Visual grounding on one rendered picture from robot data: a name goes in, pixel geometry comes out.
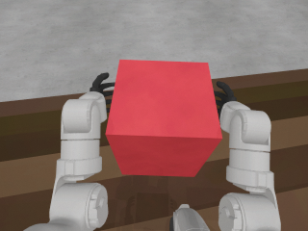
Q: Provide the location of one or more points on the right robot forearm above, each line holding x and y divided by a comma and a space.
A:
249, 157

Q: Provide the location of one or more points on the robot left upper arm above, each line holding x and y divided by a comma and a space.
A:
76, 207

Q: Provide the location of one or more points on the right robot thigh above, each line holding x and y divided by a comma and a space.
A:
188, 219

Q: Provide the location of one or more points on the right robot shin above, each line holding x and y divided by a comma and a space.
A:
184, 206

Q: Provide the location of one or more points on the left robot forearm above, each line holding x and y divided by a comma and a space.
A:
80, 133

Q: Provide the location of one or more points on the robot right hand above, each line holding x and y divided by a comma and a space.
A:
228, 97

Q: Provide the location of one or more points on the robot right upper arm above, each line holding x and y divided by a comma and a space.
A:
247, 212

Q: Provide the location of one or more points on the robot left hand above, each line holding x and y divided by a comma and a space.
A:
98, 87

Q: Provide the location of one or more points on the carton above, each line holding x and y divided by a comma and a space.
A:
163, 119

